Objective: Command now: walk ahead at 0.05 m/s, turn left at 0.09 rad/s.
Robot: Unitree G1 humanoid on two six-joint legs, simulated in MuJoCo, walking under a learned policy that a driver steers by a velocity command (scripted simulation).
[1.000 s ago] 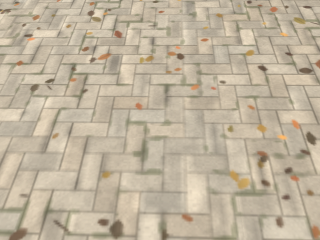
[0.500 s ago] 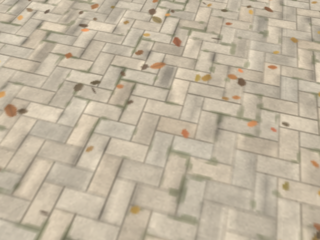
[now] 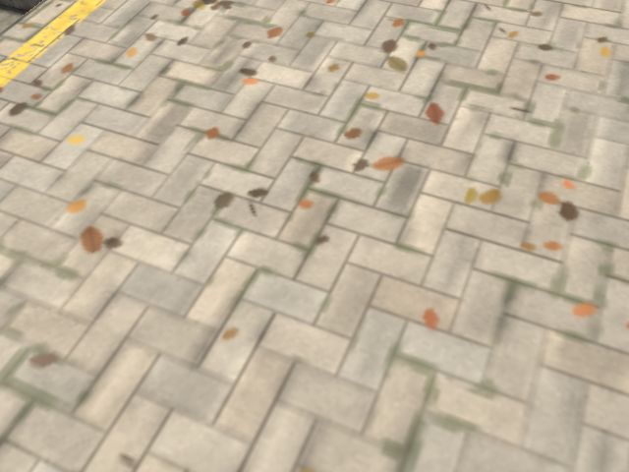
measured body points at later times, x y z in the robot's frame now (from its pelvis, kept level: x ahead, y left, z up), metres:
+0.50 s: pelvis +0.02 +0.02 +0.00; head +0.02 +0.02 +0.45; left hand +0.04 +0.27 -0.15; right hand +0.03 -0.21 -0.15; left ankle -0.01 +0.13 -0.74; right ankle +0.08 -0.08 -0.74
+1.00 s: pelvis +0.15 -0.03 +0.00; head +0.15 -0.04 +0.45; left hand +0.16 +0.23 -0.14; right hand +0.12 -0.27 -0.16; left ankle +0.04 +0.10 -0.66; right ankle +0.13 -0.09 -0.74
